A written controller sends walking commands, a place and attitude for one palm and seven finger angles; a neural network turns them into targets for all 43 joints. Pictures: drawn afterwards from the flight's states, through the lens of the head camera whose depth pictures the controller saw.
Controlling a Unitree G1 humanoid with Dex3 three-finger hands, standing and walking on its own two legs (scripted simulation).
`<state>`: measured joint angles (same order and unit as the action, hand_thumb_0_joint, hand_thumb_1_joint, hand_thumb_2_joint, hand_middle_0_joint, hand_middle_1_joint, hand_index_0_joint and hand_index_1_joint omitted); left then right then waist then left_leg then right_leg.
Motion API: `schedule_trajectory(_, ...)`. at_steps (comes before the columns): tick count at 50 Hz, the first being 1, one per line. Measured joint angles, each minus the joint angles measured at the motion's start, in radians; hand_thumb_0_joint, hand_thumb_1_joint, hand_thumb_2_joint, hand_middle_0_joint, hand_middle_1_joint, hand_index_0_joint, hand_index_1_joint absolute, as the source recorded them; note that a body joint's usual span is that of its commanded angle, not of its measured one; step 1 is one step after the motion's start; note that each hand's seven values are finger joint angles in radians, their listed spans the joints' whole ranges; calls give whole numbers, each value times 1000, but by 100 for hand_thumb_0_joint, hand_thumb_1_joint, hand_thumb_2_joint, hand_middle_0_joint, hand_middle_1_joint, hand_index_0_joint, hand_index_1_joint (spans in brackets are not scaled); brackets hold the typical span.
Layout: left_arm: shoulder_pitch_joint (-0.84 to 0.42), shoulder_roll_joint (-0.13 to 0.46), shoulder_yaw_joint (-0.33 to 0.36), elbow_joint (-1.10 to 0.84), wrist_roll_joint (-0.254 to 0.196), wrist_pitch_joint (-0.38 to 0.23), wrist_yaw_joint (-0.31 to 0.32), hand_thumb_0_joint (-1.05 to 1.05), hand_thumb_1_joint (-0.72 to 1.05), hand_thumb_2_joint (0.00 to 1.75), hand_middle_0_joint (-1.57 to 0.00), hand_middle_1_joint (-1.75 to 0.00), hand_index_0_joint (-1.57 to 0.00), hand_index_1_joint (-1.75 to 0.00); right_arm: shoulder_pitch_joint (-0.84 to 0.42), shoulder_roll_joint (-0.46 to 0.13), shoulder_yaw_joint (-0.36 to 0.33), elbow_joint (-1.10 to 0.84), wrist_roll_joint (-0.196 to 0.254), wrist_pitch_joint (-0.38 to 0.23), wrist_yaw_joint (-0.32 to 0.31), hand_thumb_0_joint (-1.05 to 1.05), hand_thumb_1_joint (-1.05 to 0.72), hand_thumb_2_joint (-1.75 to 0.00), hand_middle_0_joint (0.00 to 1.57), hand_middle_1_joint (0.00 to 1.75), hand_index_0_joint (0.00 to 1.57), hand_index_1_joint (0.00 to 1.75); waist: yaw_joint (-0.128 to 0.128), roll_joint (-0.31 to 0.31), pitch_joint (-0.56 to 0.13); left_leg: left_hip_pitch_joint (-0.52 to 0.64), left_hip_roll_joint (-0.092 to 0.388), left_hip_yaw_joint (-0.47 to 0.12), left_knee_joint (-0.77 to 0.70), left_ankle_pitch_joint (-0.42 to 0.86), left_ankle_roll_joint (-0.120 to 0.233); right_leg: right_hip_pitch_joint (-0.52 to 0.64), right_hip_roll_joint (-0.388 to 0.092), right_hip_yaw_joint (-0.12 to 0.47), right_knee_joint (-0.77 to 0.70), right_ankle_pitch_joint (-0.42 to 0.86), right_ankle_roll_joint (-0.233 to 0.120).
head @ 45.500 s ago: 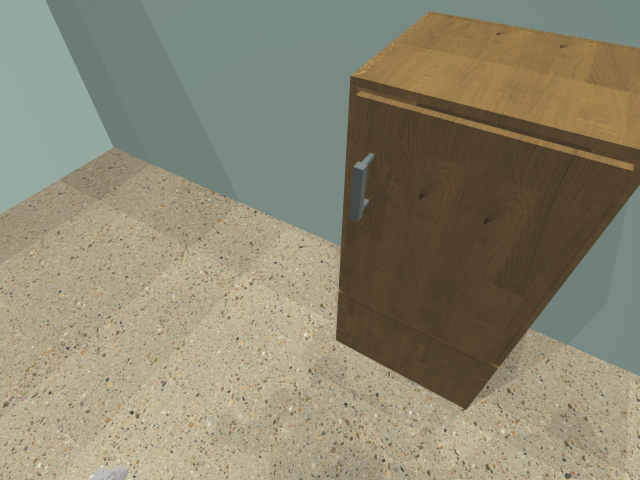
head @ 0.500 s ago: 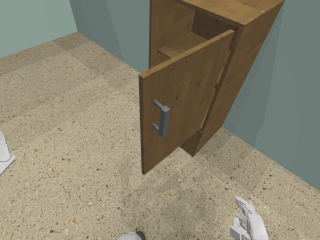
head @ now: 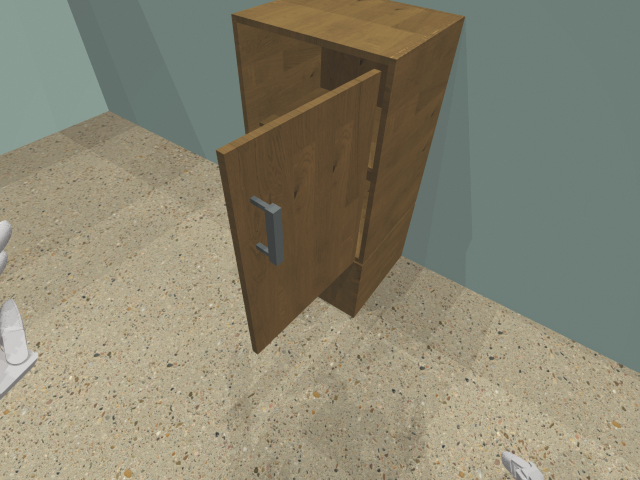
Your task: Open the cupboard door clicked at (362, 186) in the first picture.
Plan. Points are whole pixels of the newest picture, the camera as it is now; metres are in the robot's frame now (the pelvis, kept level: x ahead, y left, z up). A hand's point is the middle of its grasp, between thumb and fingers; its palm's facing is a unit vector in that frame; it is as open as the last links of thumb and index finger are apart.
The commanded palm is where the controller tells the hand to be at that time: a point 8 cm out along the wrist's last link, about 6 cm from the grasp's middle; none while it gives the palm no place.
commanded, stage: stop stepping back and stand still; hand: left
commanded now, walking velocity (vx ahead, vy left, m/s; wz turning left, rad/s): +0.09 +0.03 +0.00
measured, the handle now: (266, 231) +0.53 +0.11 -0.01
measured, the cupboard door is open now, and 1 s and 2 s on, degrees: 86 86 86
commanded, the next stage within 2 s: let the arm hang, fingers relaxed in 0.64 s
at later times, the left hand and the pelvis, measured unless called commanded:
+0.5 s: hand (31, 359) +0.19 +0.26 +0.16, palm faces +0.43 -0.78 -0.45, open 7.4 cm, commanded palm +0.13 +0.30 +0.18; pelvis -0.01 +0.00 +0.00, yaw +0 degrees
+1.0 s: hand out of the picture +0.07 +0.20 -0.16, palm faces +0.01 -0.97 -0.24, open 7.4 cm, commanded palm none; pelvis -0.02 +0.01 -0.01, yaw +1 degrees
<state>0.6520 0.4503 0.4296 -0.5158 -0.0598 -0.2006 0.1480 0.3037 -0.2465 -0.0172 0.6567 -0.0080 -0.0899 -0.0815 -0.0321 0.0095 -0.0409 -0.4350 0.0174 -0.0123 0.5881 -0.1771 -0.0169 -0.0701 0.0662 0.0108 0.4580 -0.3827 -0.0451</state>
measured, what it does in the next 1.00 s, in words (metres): stands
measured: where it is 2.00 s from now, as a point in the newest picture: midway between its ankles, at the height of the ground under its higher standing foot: outside the picture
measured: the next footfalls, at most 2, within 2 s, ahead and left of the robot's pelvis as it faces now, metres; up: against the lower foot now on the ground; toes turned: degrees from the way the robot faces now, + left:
none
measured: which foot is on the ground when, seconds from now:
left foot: down 0.00-1.00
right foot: down 0.00-1.00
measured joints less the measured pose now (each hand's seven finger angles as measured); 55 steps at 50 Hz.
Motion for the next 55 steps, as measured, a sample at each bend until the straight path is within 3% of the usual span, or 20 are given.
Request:
schedule_trajectory(2,-12,-19,-16,5,9,-6,5,1,89,90,-22,-30,-21,-30,22,-16,-8,21,1,-9,-5,1,-91,-90,21,30,21,30,15,11,-13,56,1,-7,-19,5,13,6,7,0,13,-13,5)
schedule_trajectory(6,-121,-48,-25,90,20,-9,9,1,89,90,-21,-30,-21,-30,-4,-1,-6,51,4,-23,-17,1,-91,-90,21,30,20,30,28,-18,14,89,-29,5,-55,16,31,8,-24,3,41,-26,17)
schedule_trajectory(10,-154,-51,-22,107,19,2,5,2,89,90,-21,-30,-21,-30,-52,32,16,20,2,-50,-10,1,-91,-90,20,30,20,30,11,-15,33,95,-26,5,-110,59,25,-4,-22,4,22,0,12)
schedule_trajectory(14,-88,-40,-26,50,13,-7,-5,2,89,90,-21,-30,-21,-30,-75,61,34,-22,0,-54,5,1,-91,-90,21,30,21,30,0,3,31,85,-8,-4,-136,82,15,-2,-4,1,-31,36,4)
schedule_trajectory(18,-48,-29,-35,32,9,-11,-11,1,89,90,-21,-30,-21,-30,-84,66,39,-25,0,-37,7,1,-91,-90,21,30,21,30,19,16,27,82,4,-4,-113,64,11,9,8,4,-42,39,1)
schedule_trajectory(24,-114,-48,-40,104,10,18,-8,1,89,90,-21,-30,-21,-30,-90,49,37,-7,4,-17,-4,1,-90,-90,21,30,21,30,46,17,37,104,-1,-2,-119,60,14,32,2,5,-50,36,5)
schedule_trajectory(30,-130,-62,-47,92,12,33,-7,2,89,90,-21,-30,-21,-30,-92,40,31,-18,9,-14,-4,1,-91,-90,21,30,21,30,36,2,48,111,-2,0,-130,64,14,38,1,7,-61,41,5)
schedule_trajectory(37,-87,-27,-37,47,7,18,-12,2,89,90,-21,-30,-21,-30,-89,36,23,-36,10,-9,-5,1,-91,-90,21,30,21,30,18,-6,51,105,0,5,-138,68,14,30,1,12,-69,46,6)
schedule_trajectory(39,-160,-12,-95,191,43,6,-52,1,89,90,-21,-30,-21,-30,-99,2,11,14,18,-34,35,1,-91,-90,21,30,21,30,32,22,34,63,-2,0,-100,61,19,-13,0,0,-22,33,9)
schedule_trajectory(41,-270,-27,-191,436,68,70,-98,1,90,90,-21,-30,-21,-30,-124,-42,5,81,12,-5,63,1,-91,-90,21,30,21,30,40,56,17,28,-12,-4,-53,44,26,-51,-7,-8,41,0,11)
schedule_trajectory(44,-380,-89,-300,820,86,175,-131,0,90,90,-20,-30,-20,-30,-152,-71,5,161,-1,50,76,1,-91,-90,21,30,21,30,25,75,15,9,-26,-10,-5,25,34,-71,-18,-20,105,-36,16)
schedule_trajectory(50,-394,-228,-412,1326,81,260,-137,1,91,90,-20,-30,-20,-30,-119,-26,14,267,-19,111,74,1,-91,-90,21,30,21,30,-8,-3,68,48,-35,-15,-6,21,30,-34,-26,-27,115,-47,15)
schedule_trajectory(55,-325,-295,-431,1544,73,254,-133,2,95,90,-20,-30,-20,-30,-60,33,21,366,-16,133,61,1,-91,-90,20,30,20,30,17,-45,111,77,-30,-24,-79,62,27,-4,-19,-33,37,-1,9)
